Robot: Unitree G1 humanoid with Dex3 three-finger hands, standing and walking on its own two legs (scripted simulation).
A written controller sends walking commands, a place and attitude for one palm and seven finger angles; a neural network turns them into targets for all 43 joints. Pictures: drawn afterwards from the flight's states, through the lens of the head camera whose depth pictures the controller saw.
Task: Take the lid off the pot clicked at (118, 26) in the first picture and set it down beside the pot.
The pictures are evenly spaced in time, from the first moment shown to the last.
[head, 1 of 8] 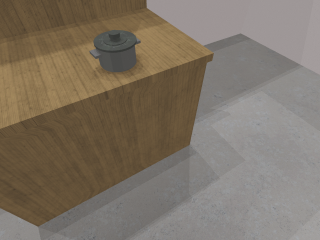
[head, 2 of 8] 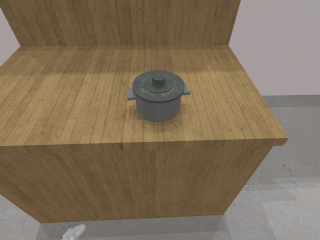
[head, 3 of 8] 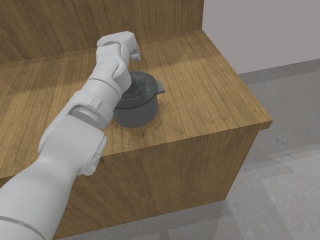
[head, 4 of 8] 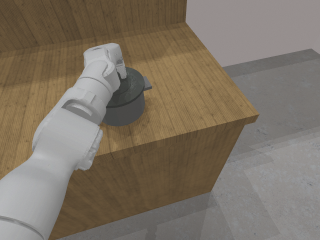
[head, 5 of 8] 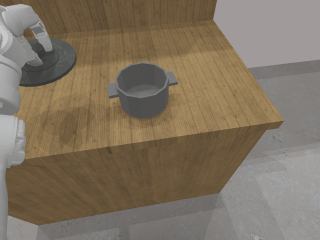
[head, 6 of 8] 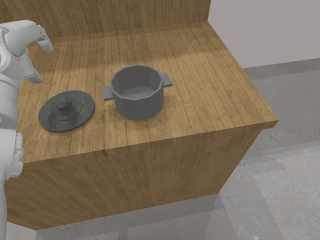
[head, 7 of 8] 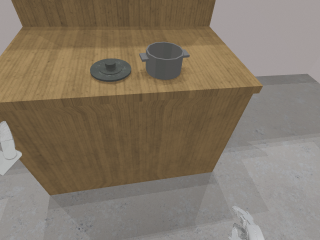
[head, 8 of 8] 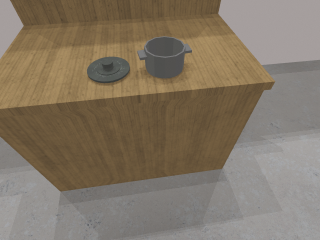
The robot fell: no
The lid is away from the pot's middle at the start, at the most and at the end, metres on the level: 0.00 0.25 0.22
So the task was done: yes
